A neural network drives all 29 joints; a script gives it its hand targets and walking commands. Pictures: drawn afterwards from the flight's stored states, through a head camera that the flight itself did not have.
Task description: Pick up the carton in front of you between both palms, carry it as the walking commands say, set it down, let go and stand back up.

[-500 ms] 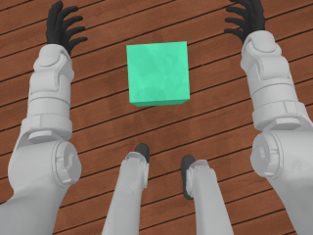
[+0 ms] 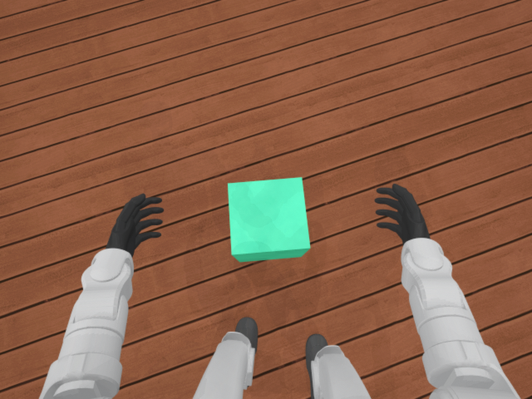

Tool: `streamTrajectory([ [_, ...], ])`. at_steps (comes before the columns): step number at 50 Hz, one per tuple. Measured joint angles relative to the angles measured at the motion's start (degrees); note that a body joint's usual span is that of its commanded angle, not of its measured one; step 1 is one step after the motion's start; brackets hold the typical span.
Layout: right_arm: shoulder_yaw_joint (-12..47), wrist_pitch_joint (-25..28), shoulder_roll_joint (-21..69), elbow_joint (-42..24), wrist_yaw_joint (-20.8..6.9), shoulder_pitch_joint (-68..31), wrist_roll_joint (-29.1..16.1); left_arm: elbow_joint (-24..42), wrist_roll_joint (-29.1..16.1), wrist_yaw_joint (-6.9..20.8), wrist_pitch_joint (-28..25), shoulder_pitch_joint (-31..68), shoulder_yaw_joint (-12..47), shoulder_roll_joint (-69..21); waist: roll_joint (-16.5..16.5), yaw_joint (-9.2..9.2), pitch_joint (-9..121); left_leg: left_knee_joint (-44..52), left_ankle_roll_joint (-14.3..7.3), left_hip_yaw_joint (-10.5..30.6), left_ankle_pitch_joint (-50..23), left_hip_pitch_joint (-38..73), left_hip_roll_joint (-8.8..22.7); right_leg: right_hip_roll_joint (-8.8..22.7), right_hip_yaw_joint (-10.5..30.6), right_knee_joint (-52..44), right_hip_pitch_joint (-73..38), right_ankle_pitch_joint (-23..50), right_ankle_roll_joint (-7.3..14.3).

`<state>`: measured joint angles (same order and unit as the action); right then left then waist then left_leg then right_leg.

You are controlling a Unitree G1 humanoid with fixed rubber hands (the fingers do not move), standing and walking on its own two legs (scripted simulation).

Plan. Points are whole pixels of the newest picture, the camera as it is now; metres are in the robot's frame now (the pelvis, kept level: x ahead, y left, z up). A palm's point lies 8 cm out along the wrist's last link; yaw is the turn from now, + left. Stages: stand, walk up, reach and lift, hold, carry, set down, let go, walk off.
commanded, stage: let go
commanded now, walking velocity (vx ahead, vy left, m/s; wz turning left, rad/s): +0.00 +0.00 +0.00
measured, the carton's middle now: (267, 223) +0.47 +0.04 -0.60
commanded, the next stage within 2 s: stand in 0.90 s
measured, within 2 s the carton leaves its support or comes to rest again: neither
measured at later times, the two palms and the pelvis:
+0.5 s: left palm (111, 361) +0.19 +0.21 -0.02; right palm (520, 360) +0.21 -0.26 -0.02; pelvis +0.04 -0.03 +0.05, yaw +1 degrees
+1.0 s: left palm (84, 350) +0.20 +0.24 -0.02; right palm (523, 372) +0.20 -0.27 -0.03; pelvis +0.05 -0.02 +0.05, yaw +2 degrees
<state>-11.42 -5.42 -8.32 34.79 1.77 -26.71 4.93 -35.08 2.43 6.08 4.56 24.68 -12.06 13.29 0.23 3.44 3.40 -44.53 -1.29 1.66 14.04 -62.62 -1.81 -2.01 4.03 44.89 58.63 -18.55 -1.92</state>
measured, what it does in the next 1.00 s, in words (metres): stands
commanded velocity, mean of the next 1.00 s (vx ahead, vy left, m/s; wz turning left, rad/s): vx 0.00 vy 0.00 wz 0.00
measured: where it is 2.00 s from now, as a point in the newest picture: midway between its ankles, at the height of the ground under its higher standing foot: (281, 373)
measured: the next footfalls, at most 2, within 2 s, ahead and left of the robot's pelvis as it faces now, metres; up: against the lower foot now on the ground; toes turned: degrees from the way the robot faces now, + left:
none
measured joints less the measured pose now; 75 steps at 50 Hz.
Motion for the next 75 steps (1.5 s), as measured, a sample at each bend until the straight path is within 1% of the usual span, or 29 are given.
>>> streamTrajectory([
  [5, 1.54, 2.59, -0.02, -0.24, -1.09, 8.75, -0.62, 1.71, -1.39, -0.75, -2.33, -9.82, 2.65, -1.05, -0.32, -0.34, 0.5, 3.96, 0.19, 0.36, -0.3, 8.47, -0.21, 0.39, -0.24, -3.96, -8.51, 0.27, 0.38],
  [10, 3.45, 4.56, -0.58, -1.87, -2.08, 17.97, -1.68, 4.59, -2.24, -1.52, -4.11, -19.86, 5.16, -1.84, -0.51, -0.79, -0.82, 8.59, 0.59, 0.67, -0.91, 18.61, -0.14, 0.54, -0.42, -8.43, -18.54, 0.89, 0.98],
  [18, 6.15, 5.58, -2.26, -5.51, -3.45, 31.47, -3.07, 9.05, -2.99, -2.03, -4.63, -33.42, 8.67, -1.99, -0.57, -1.34, -4.25, 16.67, 1.38, 0.99, -2.07, 36.96, 0.25, 0.58, -0.6, -15.85, -36.49, 1.9, 2.07],
  [23, 7.8, 4.18, -3.08, -7.53, -4.17, 37.07, -3.73, 10.22, -3.05, -1.78, -2.96, -37.71, 9.59, -1.27, -0.04, -2.2, -5.78, 19.91, 1.86, 1.21, -2.22, 46.19, 0.54, 0.48, -0.84, -18.63, -45.5, 1.88, 2.73],
  [29, 8.9, 1.08, -3.67, -9.44, -5.07, 39.57, -4.46, 10.73, -2.31, -1.42, 0.37, -37.85, 9.46, -0.77, 0.96, -3.24, -7.74, 20.49, 2.24, 1.35, -1.46, 52.64, 0.79, 0.31, -1.14, -19.05, -51.89, 1.04, 3.32],
  [34, 9.33, -0.98, -3.7, -10.24, -5.51, 39.54, -4.62, 10.81, -1.55, -1.5, 2.45, -36.91, 9.22, -0.92, 1.31, -3.48, -8.98, 19.94, 2.24, 1.14, -0.64, 55.13, 0.9, 0.24, -1.08, -18.85, -54.48, 0.5, 3.38],
  [40, 9.39, -2.07, -3.3, -10.6, -5.59, 39.04, -4.04, 11.07, -1.28, -1.71, 3.32, -37.06, 9.1, -1.04, 1.09, -3.51, -9.63, 19.82, 1.91, 0.85, -0.25, 56.31, 0.68, 0.52, -0.92, -19.1, -55.76, 0.34, 3.04],
  [45, 9.5, -0.55, -3.4, -9.12, -4.1, 39.69, -4.62, 13.19, -1.24, -3.88, 6.66, -37.21, 9.89, -0.22, 0.63, -3.35, -8.73, 17.89, 1.51, 1.1, 0.72, 55.07, 0.26, 0.86, -1.28, -18.09, -55.1, -0.33, 2.6],
  [50, 8.77, 2.98, -5.08, 0.07, -1.78, 38.42, -3.38, 5.05, -2.18, -5.72, 0.75, -35.71, 8.28, 1.73, 0.8, -3.39, -5.18, 14.41, 1.15, 1.59, 2.3, 51.19, 0.26, 0.76, -2.0, -16.44, -52.29, -1.26, 2.22],
  [54, 7.57, 4.82, -6.65, 4.1, -0.92, 38.13, -3.23, 0.71, -1.89, -6.49, -2.19, -35.99, 6.97, 2.91, 1.24, -3.44, -4.18, 13.52, 0.91, 1.68, 2.8, 50.18, 0.26, 0.79, -2.22, -16.48, -51.77, -1.31, 1.99],
  [62, 7.16, 5.99, -7.7, 7.61, -0.34, 37.69, -3.09, -3.45, -1.41, -7.12, -3.95, -37.39, 7.01, 3.35, 1.44, -3.5, -4.6, 13.27, 0.36, 1.67, 2.77, 49.93, -0.01, 1.14, -2.41, -17.17, -52.03, -0.92, 1.41],
  [75, 8.01, 6.11, -7.17, 11.17, -0.16, 37.24, -3.42, -7.29, -1.53, -7.59, -4.67, -38.21, 7.96, 3.64, 0.92, -3.44, -5.46, 14.01, -0.06, 2.02, 1.77, 50.47, -0.54, 1.77, -2.98, -18.12, -52.91, -0.11, 0.95],
])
